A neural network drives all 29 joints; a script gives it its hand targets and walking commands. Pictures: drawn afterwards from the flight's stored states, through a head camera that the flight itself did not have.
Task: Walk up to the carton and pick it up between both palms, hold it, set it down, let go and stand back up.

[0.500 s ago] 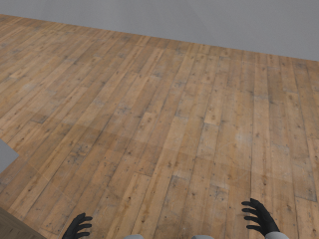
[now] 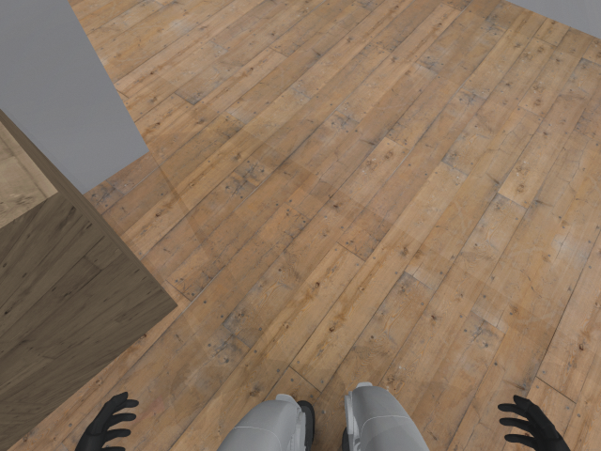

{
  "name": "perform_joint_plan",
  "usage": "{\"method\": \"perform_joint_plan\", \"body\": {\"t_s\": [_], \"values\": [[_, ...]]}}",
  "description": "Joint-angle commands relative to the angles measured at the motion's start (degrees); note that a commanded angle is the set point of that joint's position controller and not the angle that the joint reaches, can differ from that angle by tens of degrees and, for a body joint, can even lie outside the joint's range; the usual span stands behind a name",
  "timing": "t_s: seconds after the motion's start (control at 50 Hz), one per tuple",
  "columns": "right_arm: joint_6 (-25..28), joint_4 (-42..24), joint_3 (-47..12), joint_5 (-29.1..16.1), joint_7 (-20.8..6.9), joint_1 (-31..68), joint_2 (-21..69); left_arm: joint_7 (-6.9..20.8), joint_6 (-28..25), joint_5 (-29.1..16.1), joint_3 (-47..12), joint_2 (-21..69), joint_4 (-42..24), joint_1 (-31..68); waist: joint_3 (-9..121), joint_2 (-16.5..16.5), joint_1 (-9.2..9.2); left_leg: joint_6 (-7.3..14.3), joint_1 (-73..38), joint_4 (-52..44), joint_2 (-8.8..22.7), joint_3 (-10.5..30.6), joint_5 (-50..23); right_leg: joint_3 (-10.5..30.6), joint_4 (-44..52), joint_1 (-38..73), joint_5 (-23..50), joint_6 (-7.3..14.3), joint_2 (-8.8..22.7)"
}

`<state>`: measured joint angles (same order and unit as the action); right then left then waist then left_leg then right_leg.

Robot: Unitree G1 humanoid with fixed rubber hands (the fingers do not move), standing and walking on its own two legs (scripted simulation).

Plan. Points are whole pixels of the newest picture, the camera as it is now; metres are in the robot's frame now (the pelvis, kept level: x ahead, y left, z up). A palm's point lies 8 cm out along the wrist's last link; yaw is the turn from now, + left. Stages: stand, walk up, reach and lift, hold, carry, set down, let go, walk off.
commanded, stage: walk up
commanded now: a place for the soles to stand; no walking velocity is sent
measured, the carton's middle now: out of the picture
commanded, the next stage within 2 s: none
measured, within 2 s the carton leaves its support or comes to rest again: neither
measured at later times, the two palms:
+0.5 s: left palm out of the picture -0.07 +0.45 -0.11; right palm out of the picture +0.07 -0.15 -0.08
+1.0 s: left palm out of the picture -0.29 +0.51 -0.07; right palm out of the picture +0.03 -0.04 -0.10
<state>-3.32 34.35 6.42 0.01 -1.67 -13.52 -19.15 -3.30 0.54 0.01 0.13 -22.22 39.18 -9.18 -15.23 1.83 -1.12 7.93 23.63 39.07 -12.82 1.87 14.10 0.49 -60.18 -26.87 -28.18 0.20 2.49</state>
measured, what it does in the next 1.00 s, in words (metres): walks backwards, turning left: right foot, then left foot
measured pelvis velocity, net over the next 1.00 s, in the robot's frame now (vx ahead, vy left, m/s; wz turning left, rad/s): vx -0.21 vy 0.18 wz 0.50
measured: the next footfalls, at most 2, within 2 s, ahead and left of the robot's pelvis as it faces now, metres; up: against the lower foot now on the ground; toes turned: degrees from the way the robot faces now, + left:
right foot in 0.08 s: +0.06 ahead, -0.10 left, +0.00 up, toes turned +2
left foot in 0.38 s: -0.03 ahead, +0.25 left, +0.00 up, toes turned +10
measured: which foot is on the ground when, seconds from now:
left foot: down 0.00-0.10, up 0.12-0.36, down 0.38-0.78, up 0.80-1.00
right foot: up 0.00-0.06, down 0.08-0.40, up 0.42-0.72, down 0.74-1.00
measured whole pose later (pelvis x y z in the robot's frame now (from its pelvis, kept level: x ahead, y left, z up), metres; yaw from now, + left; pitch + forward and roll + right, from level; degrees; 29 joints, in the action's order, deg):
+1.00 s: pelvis -0.21 +0.18 -0.01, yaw +29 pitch -4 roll -2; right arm -5.6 34.3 7.5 0.0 -6.5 -15.7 -21.7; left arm -5.5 -2.3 0.0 1.3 -25.6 41.7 -16.4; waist -6.2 -4.3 -1.1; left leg -0.9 26.6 67.8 -4.5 7.1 23.5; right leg -5.4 -46.6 -23.8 -19.1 0.2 9.0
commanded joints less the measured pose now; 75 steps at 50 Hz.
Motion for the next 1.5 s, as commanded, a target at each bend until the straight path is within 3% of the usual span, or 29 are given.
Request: {"method": "perform_joint_plan", "body": {"t_s": [0.0, 0.04, 0.06, 0.08, 0.1, 0.12, 0.16, 0.26, 0.3, 0.32, 0.34, 0.36, 0.4, 0.48, 0.64, 0.7, 0.72, 0.74, 0.76, 0.82, 0.92, 0.96, 1.0, 1.02, 1.06, 1.12, 1.28, 1.38, 1.48], "values": [[0.29, -10.41, 6.85, 3.5, 1.19, -5.32, -14.88, -2.31, -0.37, -1.6, 8.58, -14.06, 0.09, -17.31, 26.36, -13.35, 0.71, -18.21, -32.1, -15.21, 13.44, 26.63, -58.18, -0.68, 23.19, 5.88, 0.68, 3.21, -4.27], [0.02, -13.37, 6.52, 2.29, 0.46, 7.5, -14.44, -3.01, -0.44, -1.87, 10.11, -15.55, 4.02, -32.35, 28.43, -9.57, 10.5, -27.76, -12.52, -4.79, 4.22, 16.02, -53.23, -1.14, 46.75, 30.37, 10.08, 8.69, -2.29], [0.21, -12.4, 5.57, 1.77, 0.03, 7.23, -11.18, -3.4, -0.37, -1.46, 11.29, -19.42, 4.15, -30.7, 28.94, 14.88, 11.51, -27.51, 6.24, 18.97, -3.69, 5.0, -12.22, 13.14, 48.06, 40.93, 17.78, 14.6, 14.17], [0.0, -8.9, 4.51, 4.23, 0.1, 0.39, -10.34, -4.04, 0.05, -0.13, 10.57, -18.35, 0.07, -13.58, 26.12, 16.47, 4.98, -19.84, 16.5, 30.36, 3.24, 7.38, 15.67, 20.75, 40.39, 33.08, 27.15, 20.67, 27.13], [-1.25, -8.0, 5.92, 4.93, -0.52, -2.3, -16.81, -4.45, -0.5, 1.11, 10.97, -19.08, -4.1, -3.75, 22.57, 15.2, 1.8, -15.46, 16.02, 43.21, 10.25, 12.95, 17.32, 28.04, 44.44, 19.73, 23.25, 25.59, 36.88], [-1.98, -5.36, 6.3, 5.06, -1.47, -5.48, -19.91, -4.4, -0.88, 1.22, 11.05, -17.43, -6.58, 6.77, 16.6, 11.29, -3.02, -12.57, 8.6, 48.42, 11.25, 15.45, 13.79, 23.56, 47.68, 5.29, 17.83, 22.84, 34.86], [-2.05, -4.43, 6.54, 4.75, -3.58, -10.07, -18.78, -3.74, -2.82, 0.99, 9.99, -15.27, -7.12, 8.56, 12.14, 8.62, -6.53, -11.19, 6.72, 46.35, 12.44, 14.84, 11.22, 10.64, 41.5, 3.76, 17.76, 17.11, 24.97], [-1.16, -7.38, 3.69, 4.2, -5.31, -2.18, -14.31, -2.24, -4.31, 2.68, 11.04, -20.73, -3.37, -6.16, 15.06, 13.7, 1.03, -8.86, 8.83, 9.54, 16.4, 5.91, 16.89, 0.65, 29.67, 22.05, 35.33, 12.24, 20.07], [-0.01, -5.9, 3.87, 4.03, -5.08, -5.98, -13.84, -2.02, -4.49, 2.82, 11.31, -22.76, -4.0, -4.48, 17.46, 15.17, -0.62, -7.23, -1.92, -5.02, 16.53, 2.83, 13.73, -5.09, 25.35, 17.62, 37.51, 9.62, 18.94], [0.64, -3.52, 4.72, 4.25, -4.69, -10.96, -14.24, -1.86, -3.97, 2.66, 11.02, -22.05, -3.74, -3.65, 18.56, 10.29, -2.79, -6.81, -11.02, -11.47, 13.6, 0.64, 5.81, -8.6, 16.93, 11.86, 33.51, 7.49, 16.41], [1.17, -2.26, 5.71, 5.3, -4.16, -13.49, -16.33, -1.78, -3.21, 2.48, 9.82, -17.75, -3.03, -5.57, 16.35, -0.64, -3.87, -5.0, -14.82, -12.31, 9.58, 4.33, 2.51, -9.26, 4.02, 3.1, 16.33, 4.63, 11.51], [0.96, -2.84, 6.36, 6.09, -3.72, -11.38, -20.57, -1.8, -2.49, 1.84, 8.38, -12.36, -3.1, -10.05, 14.06, -15.9, -1.35, -1.53, -15.01, -9.62, 14.49, 17.91, -8.77, -10.58, -2.95, -10.29, -10.19, 1.78, 5.5], [0.57, -6.08, 7.36, 4.41, -2.7, -6.84, -26.13, -3.0, -2.0, -0.67, 8.11, -15.91, -6.34, -0.31, 10.63, -23.53, -4.48, 4.07, -0.81, -23.91, 22.47, 43.68, 1.87, -1.81, -11.64, -13.81, -13.76, 2.15, -1.75], [-0.24, -9.02, 6.68, 4.55, -1.41, -0.55, -20.09, -2.38, -1.54, -0.11, 8.66, -18.29, -0.25, -5.89, 8.4, -16.96, -2.06, -4.01, 1.14, -22.08, 16.2, 31.91, 11.96, 1.09, -6.4, -7.67, 0.53, 1.34, 1.66], [-0.6, -9.61, 5.98, 5.34, -2.0, -0.22, -17.31, -3.1, -2.44, -0.43, 8.71, -17.77, 2.48, -15.79, 14.98, -16.91, 0.71, -4.28, -0.56, -17.08, 17.01, 31.53, -5.76, 1.74, 11.57, 7.35, -2.0, 3.63, -0.49], [-1.36, -10.76, 5.5, 5.14, -2.51, 6.92, -17.14, -3.05, -2.43, 0.13, 9.27, -17.86, 5.67, -25.06, 14.27, -15.15, 5.56, -11.03, 13.85, -18.16, 12.0, 25.51, 3.26, 0.79, 26.15, 25.44, 3.57, 6.32, -1.47], [-1.4, -11.02, 4.81, 4.73, -2.78, 8.9, -15.69, -2.99, -2.5, 1.16, 9.73, -19.65, 6.61, -28.02, 14.13, -7.63, 7.45, -15.03, 21.5, -14.63, 7.31, 19.86, 12.39, 4.59, 33.97, 32.56, 1.93, 8.53, 1.69], [-1.32, -9.75, 4.52, 4.32, -2.83, 6.86, -12.76, -3.09, -2.56, 2.06, 10.98, -24.52, 6.15, -25.23, 17.42, 13.86, 7.88, -14.36, 22.16, 12.35, 1.4, 11.63, 23.13, 23.87, 42.14, 26.69, -6.8, 14.15, 19.48], [-1.99, -7.01, 5.49, 5.46, -3.01, 2.51, -16.32, -3.27, -2.85, 3.04, 12.05, -26.84, 2.19, -12.05, 13.19, 16.55, 3.86, -13.03, 18.44, 33.5, 6.48, 6.98, 16.77, 33.99, 49.06, 10.91, -12.11, 20.74, 33.3], [-2.15, -3.14, 6.21, 5.22, -4.48, -4.14, -19.7, -4.11, -4.63, 2.13, 11.42, -21.25, -2.08, 0.08, 9.03, 4.14, -2.5, -10.8, 8.9, 46.05, 9.81, 11.44, 7.31, 21.21, 44.19, -1.54, -0.77, 17.89, 27.02], [-1.16, -2.09, 5.44, 2.25, -5.03, -8.68, -17.23, -1.35, -5.26, 4.76, 10.92, -22.58, -2.27, -1.87, 14.02, 16.51, -2.86, -8.42, 1.86, 19.83, 12.72, 1.48, 17.24, 7.08, 34.89, 5.87, -8.23, 9.01, 14.02], [0.38, 0.0, 4.95, 2.11, -4.13, -14.45, -16.19, -0.49, -4.6, 6.18, 11.04, -23.6, -1.77, -3.12, 18.47, 14.13, -4.24, -4.81, -9.46, -2.87, 14.33, 1.75, 24.45, 0.34, 21.21, 5.26, -5.95, 7.55, 12.79], [2.5, 4.12, 5.97, 2.68, -1.76, -23.1, -18.03, -0.18, -2.73, 4.95, 7.59, -14.4, -1.71, -4.47, 11.03, -9.94, -8.04, -4.91, -19.36, -9.87, 9.19, 11.36, 24.89, -5.3, -9.99, -16.47, -12.77, 3.64, 6.25], [2.87, 1.88, 6.03, 4.08, -0.32, -19.78, -21.29, -0.06, -2.58, 3.54, 5.67, -9.42, -2.83, -5.83, 8.58, -17.66, -5.67, -2.19, -12.7, -14.27, 19.04, 33.81, 37.82, -3.84, -19.51, -28.52, -12.91, 1.38, 3.07], [4.24, -1.87, 6.05, 2.26, 1.21, -10.77, -26.96, -0.53, -4.34, 1.82, 6.28, -16.36, -5.39, 4.95, -0.56, -13.67, -5.23, 1.79, 3.12, -37.94, 28.5, 66.7, 45.95, 5.91, -18.73, -28.25, -5.28, 3.13, 0.19], [5.42, -1.39, 5.53, 3.17, 1.34, -9.07, -22.8, 1.51, -4.16, 1.73, 7.68, -19.54, -0.71, 0.33, -0.85, -8.76, -1.28, -5.2, -1.3, -29.02, 21.77, 46.2, 25.77, 6.38, -14.5, -20.21, 5.29, 0.09, 3.9], [8.34, 0.55, 4.01, 1.67, 3.93, -21.96, -18.15, 2.79, -4.07, 1.69, 6.83, -15.14, -4.0, 2.93, 12.01, -11.25, -3.44, -3.72, -25.57, -9.83, 20.39, 36.0, -23.86, 5.63, -1.6, -22.93, 4.45, 2.48, 1.98], [8.57, -0.13, 3.95, 1.79, 4.26, -21.45, -19.08, 2.76, -3.6, 1.68, 6.66, -15.0, -3.74, 3.58, 13.96, -10.68, -2.83, 0.09, -23.9, -8.62, 23.09, 39.19, -21.55, 5.22, 1.92, -19.58, 0.93, 3.25, 0.67], [7.83, -3.38, 2.71, 2.53, 3.9, -11.8, -18.08, 1.87, -4.82, 0.94, 7.48, -14.12, -0.14, -5.09, 15.23, -12.03, 2.4, 3.47, -3.19, -0.73, 20.76, 26.54, -21.37, 0.76, 18.38, 4.79, 2.71, 4.1, -1.36]]}}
